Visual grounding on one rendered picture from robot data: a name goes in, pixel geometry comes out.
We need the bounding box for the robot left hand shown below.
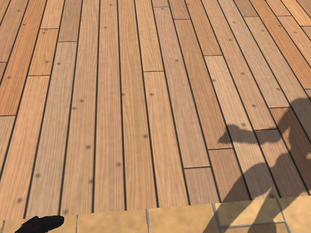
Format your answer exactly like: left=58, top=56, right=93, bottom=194
left=15, top=216, right=64, bottom=233

